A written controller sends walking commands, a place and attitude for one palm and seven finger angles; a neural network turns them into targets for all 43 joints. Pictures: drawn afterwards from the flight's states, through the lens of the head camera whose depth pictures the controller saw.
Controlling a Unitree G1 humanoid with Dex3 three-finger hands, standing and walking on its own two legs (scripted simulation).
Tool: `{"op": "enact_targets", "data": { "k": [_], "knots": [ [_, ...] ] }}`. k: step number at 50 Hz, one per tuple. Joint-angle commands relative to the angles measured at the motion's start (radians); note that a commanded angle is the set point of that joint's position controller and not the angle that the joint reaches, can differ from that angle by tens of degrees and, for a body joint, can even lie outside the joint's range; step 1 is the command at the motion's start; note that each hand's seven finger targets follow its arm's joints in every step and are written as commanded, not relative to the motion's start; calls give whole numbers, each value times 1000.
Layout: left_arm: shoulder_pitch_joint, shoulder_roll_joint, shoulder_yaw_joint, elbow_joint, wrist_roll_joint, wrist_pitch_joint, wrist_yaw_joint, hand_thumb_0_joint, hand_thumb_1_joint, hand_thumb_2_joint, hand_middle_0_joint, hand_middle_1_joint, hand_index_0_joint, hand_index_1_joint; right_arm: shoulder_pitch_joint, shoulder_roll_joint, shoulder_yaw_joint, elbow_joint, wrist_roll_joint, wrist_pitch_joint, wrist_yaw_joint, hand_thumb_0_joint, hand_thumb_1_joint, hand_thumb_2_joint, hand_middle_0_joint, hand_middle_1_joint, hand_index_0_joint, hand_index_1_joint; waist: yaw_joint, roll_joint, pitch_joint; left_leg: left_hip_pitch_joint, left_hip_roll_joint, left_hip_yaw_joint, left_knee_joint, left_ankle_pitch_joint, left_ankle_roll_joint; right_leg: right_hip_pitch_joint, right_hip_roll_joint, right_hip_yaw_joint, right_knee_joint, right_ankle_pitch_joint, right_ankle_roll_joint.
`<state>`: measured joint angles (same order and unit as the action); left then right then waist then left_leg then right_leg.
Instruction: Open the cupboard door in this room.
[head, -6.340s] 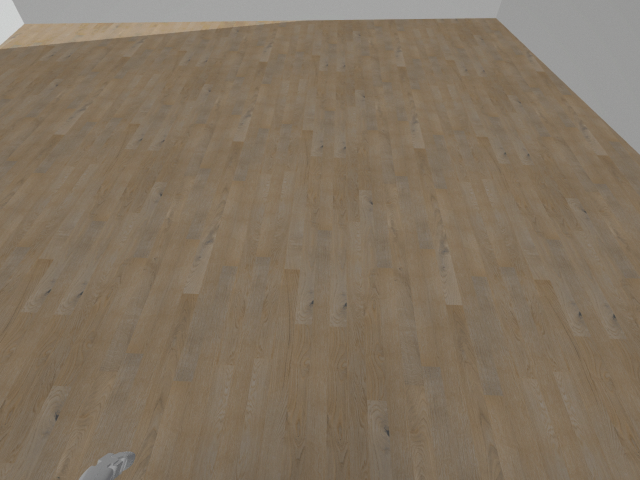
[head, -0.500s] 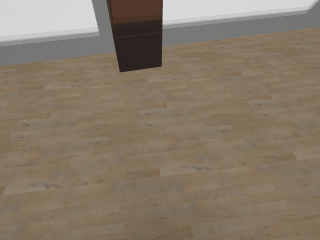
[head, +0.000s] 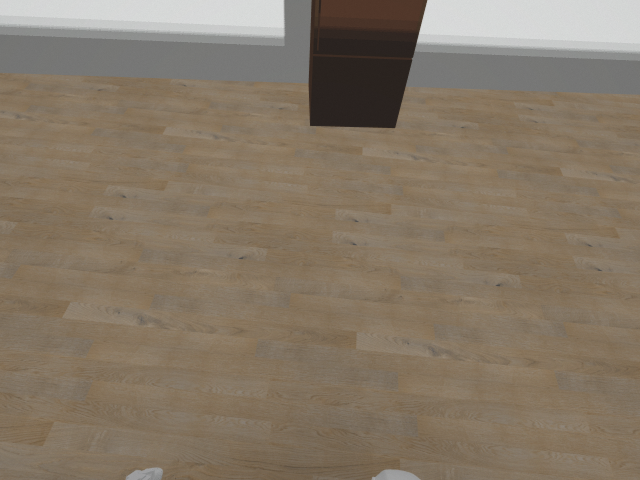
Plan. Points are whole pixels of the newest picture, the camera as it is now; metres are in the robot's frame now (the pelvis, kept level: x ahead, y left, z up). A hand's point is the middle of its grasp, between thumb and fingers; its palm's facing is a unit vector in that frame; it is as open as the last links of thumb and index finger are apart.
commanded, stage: turn or walk to find it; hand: left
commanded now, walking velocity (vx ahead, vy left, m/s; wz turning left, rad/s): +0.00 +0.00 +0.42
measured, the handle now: out of the picture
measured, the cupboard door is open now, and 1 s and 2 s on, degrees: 0 0 0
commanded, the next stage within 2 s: stand and wait in 0.48 s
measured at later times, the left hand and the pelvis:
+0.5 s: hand out of the picture -0.01 +0.13 -0.16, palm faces +0.25 -0.93 -0.26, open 7.4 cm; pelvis -0.01 -0.06 +0.00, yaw +14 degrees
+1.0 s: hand out of the picture -0.08 +0.18 -0.18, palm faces +0.34 -0.92 -0.20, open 7.4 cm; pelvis -0.05 -0.01 +0.00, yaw +17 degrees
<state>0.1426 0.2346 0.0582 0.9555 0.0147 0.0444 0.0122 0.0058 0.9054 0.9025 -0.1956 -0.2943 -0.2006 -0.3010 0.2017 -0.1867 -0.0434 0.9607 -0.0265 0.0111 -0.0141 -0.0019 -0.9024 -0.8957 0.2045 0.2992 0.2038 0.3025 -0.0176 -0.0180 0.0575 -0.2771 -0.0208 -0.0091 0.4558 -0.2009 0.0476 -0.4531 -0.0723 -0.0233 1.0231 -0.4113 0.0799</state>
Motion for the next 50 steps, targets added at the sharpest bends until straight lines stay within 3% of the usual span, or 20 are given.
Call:
{"op": "enact_targets", "data": {
  "k": [1, 6, 8, 9, 10, 11, 13, 14, 17, 25, 30, 32, 33, 34, 35, 36, 37, 41, 46, 50],
  "knots": [
    [-20, 54, 8, -92, -1, -16, 8, 0, 900, 900, -200, -300, -200, -300, 75, -211, -59, -44, 0, -5, -6, 0, -900, -900, 200, 300, 200, 300, -30, 174, -110, 195, 257, -286, -104, 371, 135, -44, 7, 14, -133, -40, 7],
    [68, 60, 9, -81, -9, -24, 12, 0, 900, 900, -200, -300, -200, -300, 12, -223, -68, -71, -1, 8, 3, 0, -900, -900, 200, 300, 200, 300, 10, 189, -117, 73, 220, -311, -65, 331, 108, 155, 43, -9, -386, 35, -12],
    [132, 89, 17, -66, -5, -38, 15, 0, 900, 900, -200, -300, -200, -300, -3, -205, -68, -78, 9, 10, 8, 0, -900, -900, 200, 300, 200, 300, 43, 123, -136, -38, 154, -271, 18, 216, 43, 335, 26, -12, -624, 222, -15],
    [149, 152, 27, -69, 8, -50, 21, 0, 900, 900, -200, -300, -200, -300, 16, -148, -61, -85, 18, 11, 13, 0, -900, -900, 200, 300, 200, 300, 47, -50, -147, -189, 71, -191, 148, 9, -17, 462, -131, 133, -719, 215, -56],
    [145, 232, 44, -79, 18, -54, 25, 0, 900, 900, -200, -300, -200, -300, 3, -97, -49, -116, 15, 11, 15, 0, -900, -900, 200, 300, 200, 300, 56, -311, -108, -343, -57, -40, 369, -333, -80, 459, -366, 380, -752, 316, -166],
    [139, 225, 36, -92, 8, -49, 25, 0, 900, 900, -200, -300, -200, -300, -26, -154, -62, -114, 6, 21, 14, 0, -900, -900, 200, 300, 200, 300, 64, -224, -95, -292, -17, -76, 544, -377, -73, 311, -412, 355, -755, 347, -230],
    [28, 161, 32, -116, 4, -49, 29, 0, 900, 900, -200, -300, -200, -300, 10, -151, -71, -76, 1, 44, 21, 0, -900, -900, 200, 300, 200, 300, 4, -197, -23, -286, 11, -93, 706, -276, -73, 202, -310, 257, -775, 234, -201],
    [5, 135, 19, -119, 4, -53, 24, 0, 900, 900, -200, -300, -200, -300, 18, -149, -68, -53, 0, 45, 27, 0, -900, -900, 200, 300, 200, 300, -9, -141, 0, -283, 24, -73, 746, -214, -83, 209, -256, 172, -746, 294, -184],
    [65, 112, 9, -104, 3, -64, 21, 0, 900, 900, -200, -300, -200, -300, 33, -129, -57, -36, 4, 44, 31, 0, -900, -900, 200, 300, 200, 300, 0, -151, -45, -299, 28, -33, 745, -155, -111, 325, -210, 45, -682, 525, -174],
    [202, 152, 16, -40, 17, -57, 23, 0, 900, 900, -200, -300, -200, -300, -97, -111, -31, -51, 12, 43, 26, 0, -900, -900, 200, 300, 200, 300, 67, -170, -50, -221, 50, 31, 499, -246, -122, 392, -266, 23, -643, 694, -215],
    [211, 167, 15, 1, 20, -54, 22, 0, 900, 900, -200, -300, -200, -300, -79, -92, -12, -33, 22, 23, 17, 0, -900, -900, 200, 300, 200, 300, 64, -196, -97, -62, 29, 77, 214, -216, -91, 394, -256, 21, -589, 743, -211],
    [157, 158, 13, 11, 7, -50, 23, 0, 900, 900, -200, -300, -200, -300, -3, -100, -10, 3, 20, 10, 14, 0, -900, -900, 200, 300, 200, 300, 11, -162, -109, 113, 38, 84, -6, -4, -81, 304, -219, -26, -535, 601, -153],
    [154, 127, 6, 11, -1, -45, 21, 0, 900, 900, -200, -300, -200, -300, 31, -144, -16, 13, 18, -4, 12, 0, -900, -900, 200, 300, 200, 300, -3, -32, -142, 235, 104, 17, -97, 139, -65, 231, -166, -68, -438, 467, -105],
    [185, 64, -8, -3, -8, -39, 18, 0, 900, 900, -200, -300, -200, -300, 46, -222, -30, 12, 9, -14, 7, 0, -900, -900, 200, 300, 200, 300, 0, 219, -162, 322, 307, -220, -97, 400, 16, 68, -69, -121, -326, 119, -43],
    [168, 43, -23, -2, -4, -32, 24, 0, 900, 900, -200, -300, -200, -300, 35, -240, -30, 18, 11, -6, 1, 0, -900, -900, 200, 300, 200, 300, -4, 286, -124, 256, 394, -259, -127, 538, 106, 46, -36, -81, -211, -185, -29],
    [139, 53, -22, 16, -1, -22, 26, 0, 900, 900, -200, -300, -200, -300, 8, -216, -22, 25, 7, -6, -9, 0, -900, -900, 200, 300, 200, 300, -5, 235, -88, 179, 373, -213, -152, 464, 124, 79, -37, -24, -135, -183, -33],
    [135, 50, -20, 38, -1, -12, 25, 0, 900, 900, -200, -300, -200, -300, -29, -185, -12, 25, 9, -12, -18, 0, -900, -900, 200, 300, 200, 300, 11, 271, -49, 126, 330, -188, -180, 402, 110, 78, -44, 6, -111, -137, -29],
    [157, 44, -21, 84, 3, -15, 11, 0, 900, 900, -200, -300, -200, -300, -49, -159, -4, 29, 15, -15, -23, 0, -900, -900, 200, 300, 200, 300, 28, 169, -17, 164, 263, -113, -159, 478, 96, 47, -31, -1, -84, -25, -22],
    [128, 39, -17, 76, 1, -13, 15, 0, 900, 900, -200, -300, -200, -300, 8, -157, -15, 45, 18, -19, -22, 0, -900, -900, 200, 300, 200, 300, 18, 135, -66, 229, 263, -131, -157, 495, 106, 34, -30, 1, -103, -8, -2],
    [90, 17, -25, 64, 3, -14, 17, 0, 900, 900, -200, -300, -200, -300, 25, -144, -23, 55, 10, -18, -21, 0, -900, -900, 200, 300, 200, 300, 3, 138, -63, 193, 262, -158, -163, 376, 115, 95, -19, -5, -236, -31, -11]
  ]
}}
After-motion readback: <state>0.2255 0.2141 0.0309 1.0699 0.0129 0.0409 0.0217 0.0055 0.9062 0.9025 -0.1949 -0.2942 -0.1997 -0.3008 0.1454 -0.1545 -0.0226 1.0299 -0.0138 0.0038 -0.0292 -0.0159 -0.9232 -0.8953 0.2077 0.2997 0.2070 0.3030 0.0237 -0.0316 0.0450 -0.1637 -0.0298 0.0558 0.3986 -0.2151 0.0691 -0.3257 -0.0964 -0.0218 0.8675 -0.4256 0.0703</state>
